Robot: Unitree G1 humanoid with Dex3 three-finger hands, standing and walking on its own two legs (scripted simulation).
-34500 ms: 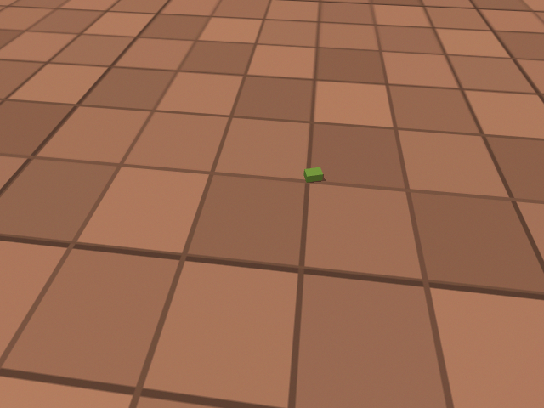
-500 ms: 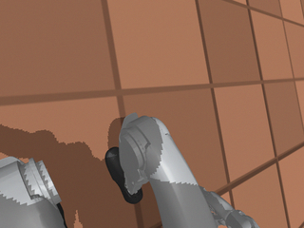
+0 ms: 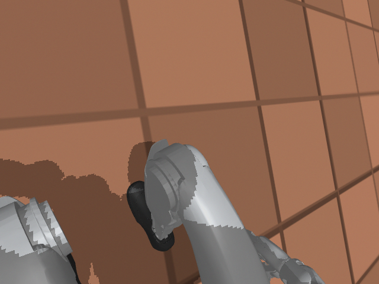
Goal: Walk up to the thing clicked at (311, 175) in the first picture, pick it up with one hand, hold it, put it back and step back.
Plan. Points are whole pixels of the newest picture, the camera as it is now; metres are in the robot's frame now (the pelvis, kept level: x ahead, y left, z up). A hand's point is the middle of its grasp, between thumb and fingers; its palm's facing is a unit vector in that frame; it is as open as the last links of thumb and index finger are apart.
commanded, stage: open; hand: left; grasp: from above
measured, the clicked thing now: out of the picture +0.46 +0.36 -0.29
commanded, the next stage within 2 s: withdraw in 0.84 s
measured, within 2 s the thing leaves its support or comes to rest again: neither
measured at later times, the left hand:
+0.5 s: hand out of the picture +0.45 +0.35 -0.26, palm faces -0.44 -0.16 -0.88, open 11.4 cm
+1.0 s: hand out of the picture +0.45 +0.35 -0.26, palm faces -0.44 -0.17 -0.88, open 13.1 cm
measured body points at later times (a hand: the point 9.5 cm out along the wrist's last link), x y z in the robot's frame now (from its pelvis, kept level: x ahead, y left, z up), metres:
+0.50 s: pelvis +0.00 +0.00 +0.00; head +0.29 +0.14 +0.31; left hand +0.47 +0.35 -0.21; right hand +0.06 -0.25 -0.05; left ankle +0.06 +0.12 -0.28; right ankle +0.12 -0.11 -0.28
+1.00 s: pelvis +0.00 +0.00 +0.00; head +0.28 +0.15 +0.32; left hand +0.47 +0.36 -0.21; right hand +0.05 -0.25 -0.04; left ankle +0.06 +0.12 -0.28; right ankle +0.12 -0.11 -0.28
